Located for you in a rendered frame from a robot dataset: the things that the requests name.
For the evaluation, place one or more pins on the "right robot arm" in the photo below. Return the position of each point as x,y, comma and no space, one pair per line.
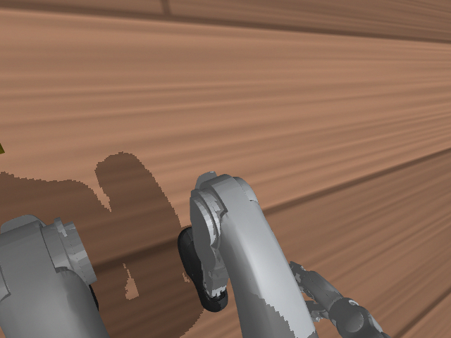
354,321

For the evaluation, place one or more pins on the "right robot foot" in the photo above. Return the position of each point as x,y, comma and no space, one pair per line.
193,268

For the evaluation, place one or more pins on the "right robot hand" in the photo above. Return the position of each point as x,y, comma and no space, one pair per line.
317,288

